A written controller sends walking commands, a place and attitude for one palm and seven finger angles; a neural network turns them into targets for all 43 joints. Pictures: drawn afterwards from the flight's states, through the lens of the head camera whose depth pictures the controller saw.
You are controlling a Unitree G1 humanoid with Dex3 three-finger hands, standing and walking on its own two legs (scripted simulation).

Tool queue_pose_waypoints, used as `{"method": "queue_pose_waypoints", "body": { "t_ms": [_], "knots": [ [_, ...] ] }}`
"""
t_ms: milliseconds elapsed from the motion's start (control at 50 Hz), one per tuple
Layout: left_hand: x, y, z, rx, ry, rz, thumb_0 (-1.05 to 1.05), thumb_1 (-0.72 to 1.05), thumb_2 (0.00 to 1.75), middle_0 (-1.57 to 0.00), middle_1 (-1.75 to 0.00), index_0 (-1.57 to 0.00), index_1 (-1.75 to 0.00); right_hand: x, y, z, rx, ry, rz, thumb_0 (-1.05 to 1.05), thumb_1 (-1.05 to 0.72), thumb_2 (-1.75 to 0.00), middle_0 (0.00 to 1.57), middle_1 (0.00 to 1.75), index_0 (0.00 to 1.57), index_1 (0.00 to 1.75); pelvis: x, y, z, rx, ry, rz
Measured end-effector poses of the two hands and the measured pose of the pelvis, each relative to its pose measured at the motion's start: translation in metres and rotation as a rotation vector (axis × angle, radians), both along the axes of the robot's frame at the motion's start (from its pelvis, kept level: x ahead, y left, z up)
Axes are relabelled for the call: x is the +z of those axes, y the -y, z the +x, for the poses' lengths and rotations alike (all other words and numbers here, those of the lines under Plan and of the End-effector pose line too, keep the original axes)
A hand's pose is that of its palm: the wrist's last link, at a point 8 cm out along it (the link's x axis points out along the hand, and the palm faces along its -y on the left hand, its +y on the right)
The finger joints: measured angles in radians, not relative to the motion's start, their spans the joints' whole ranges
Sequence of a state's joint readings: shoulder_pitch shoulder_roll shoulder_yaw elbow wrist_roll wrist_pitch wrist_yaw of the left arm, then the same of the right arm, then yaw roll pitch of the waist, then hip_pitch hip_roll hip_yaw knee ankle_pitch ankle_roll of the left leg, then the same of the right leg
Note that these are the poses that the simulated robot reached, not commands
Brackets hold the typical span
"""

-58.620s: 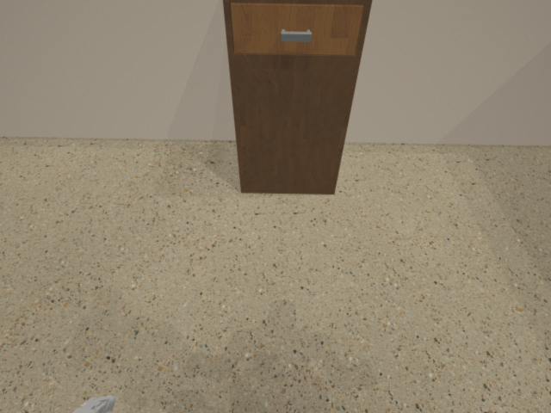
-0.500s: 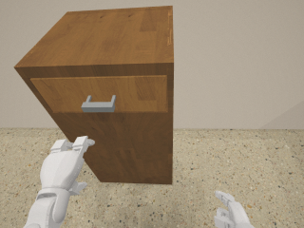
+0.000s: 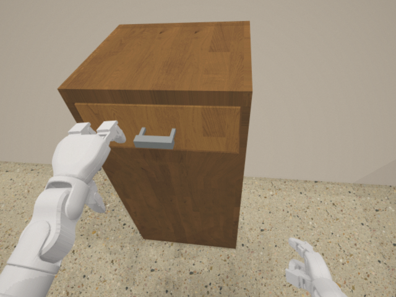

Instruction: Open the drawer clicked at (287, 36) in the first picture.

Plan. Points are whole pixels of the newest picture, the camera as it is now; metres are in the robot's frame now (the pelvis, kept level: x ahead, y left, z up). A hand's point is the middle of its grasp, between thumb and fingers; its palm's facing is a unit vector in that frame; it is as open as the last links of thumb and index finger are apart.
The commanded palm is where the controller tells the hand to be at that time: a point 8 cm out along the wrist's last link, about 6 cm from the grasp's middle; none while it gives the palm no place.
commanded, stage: raise the hand with hooked fingers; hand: left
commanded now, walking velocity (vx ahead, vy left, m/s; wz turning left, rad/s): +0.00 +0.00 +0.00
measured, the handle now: (156, 136) +0.49 +0.20 +0.04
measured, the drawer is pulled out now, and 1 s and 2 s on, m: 0.00 0.00 0.00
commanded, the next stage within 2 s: move the hooked fingers above the handle in 0.52 s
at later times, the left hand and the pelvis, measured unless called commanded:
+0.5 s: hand (100, 168) +0.29 +0.23 +0.14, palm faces +0.10 -0.07 -0.99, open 13.8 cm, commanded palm +0.26 +0.24 +0.20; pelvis -0.01 +0.00 +0.00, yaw +0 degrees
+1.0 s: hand (113, 155) +0.32 +0.22 +0.14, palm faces +0.11 -0.05 -0.99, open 13.8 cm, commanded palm +0.30 +0.22 +0.19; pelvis -0.02 -0.03 +0.00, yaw +1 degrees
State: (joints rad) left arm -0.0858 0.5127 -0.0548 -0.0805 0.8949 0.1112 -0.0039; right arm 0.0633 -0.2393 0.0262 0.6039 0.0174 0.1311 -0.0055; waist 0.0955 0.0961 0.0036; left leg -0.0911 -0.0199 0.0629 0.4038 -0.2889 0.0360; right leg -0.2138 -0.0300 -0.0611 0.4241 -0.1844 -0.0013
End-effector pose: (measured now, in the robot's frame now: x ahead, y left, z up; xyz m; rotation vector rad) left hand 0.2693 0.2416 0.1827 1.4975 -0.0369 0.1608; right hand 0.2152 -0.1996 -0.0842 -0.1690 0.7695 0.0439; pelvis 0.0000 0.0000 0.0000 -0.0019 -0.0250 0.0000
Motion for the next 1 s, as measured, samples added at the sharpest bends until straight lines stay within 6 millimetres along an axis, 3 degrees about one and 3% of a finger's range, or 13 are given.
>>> {"method": "queue_pose_waypoints", "body": {
  "t_ms": [220,380,460,620,720,880,1000],
  "knots": [
    [0.029,-0.012,0.012,-0.011,-0.031,0.023,-0.01,-0.49,0.31,-0.32,-1.2,-0.32,-1.2,-0.011,0.002,-0.025,0.007,-0.072,-0.003,0.01,-0.91,-0.9,0.2,0.3,0.2,0.3,0.002,-0.003,-0.007,0.011,0.003,-0.001],
    [0.006,-0.002,0.005,-0.079,-0.108,-0.004,-0.01,-0.49,0.3,-0.31,-1.2,-0.32,-1.2,-0.018,0.021,-0.049,-0.021,-0.122,-0.027,0.01,-0.91,-0.9,0.2,0.29,0.2,0.3,0.002,-0.001,-0.012,0.003,-0.006,0.003],
    [0.006,0.007,-0.003,-0.124,-0.063,0.006,-0.01,-0.49,0.3,-0.32,-1.2,-0.32,-1.2,-0.021,0.028,-0.056,-0.021,-0.137,-0.044,0.01,-0.91,-0.9,0.2,0.29,0.2,0.3,0.002,0.002,-0.013,0.007,-0.008,0.004],
    [0.026,0.0,-0.002,-0.032,0.027,0.017,0.0,-0.49,0.3,-0.32,-1.2,-0.32,-1.2,-0.024,0.029,-0.05,-0.018,-0.128,-0.013,0.01,-0.91,-0.9,0.2,0.29,0.2,0.3,0.002,0.01,-0.017,0.011,-0.012,0.009],
    [0.014,0.005,0.003,0.007,-0.058,0.012,-0.01,-0.49,0.3,-0.31,-1.2,-0.32,-1.2,-0.02,0.028,-0.041,-0.015,-0.092,0.006,0.01,-0.91,-0.9,0.2,0.29,0.2,0.3,0.002,0.014,-0.019,0.013,-0.014,0.012],
    [-0.002,0.036,0.014,-0.126,-0.103,0.022,-0.01,-0.49,0.3,-0.32,-1.2,-0.32,-1.2,-0.015,0.036,-0.036,-0.022,-0.062,-0.017,0.01,-0.91,-0.9,0.2,0.29,0.2,0.3,0.002,0.022,-0.018,0.016,-0.017,0.014],
    [0.011,0.022,0.028,-0.068,-0.02,0.023,0.0,-0.49,0.3,-0.32,-1.2,-0.32,-1.2,-0.02,0.049,-0.046,-0.05,-0.104,-0.029,0.01,-0.91,-0.9,0.2,0.29,0.2,0.3,0.001,0.027,-0.015,0.011,-0.03,0.014]
  ]
}}
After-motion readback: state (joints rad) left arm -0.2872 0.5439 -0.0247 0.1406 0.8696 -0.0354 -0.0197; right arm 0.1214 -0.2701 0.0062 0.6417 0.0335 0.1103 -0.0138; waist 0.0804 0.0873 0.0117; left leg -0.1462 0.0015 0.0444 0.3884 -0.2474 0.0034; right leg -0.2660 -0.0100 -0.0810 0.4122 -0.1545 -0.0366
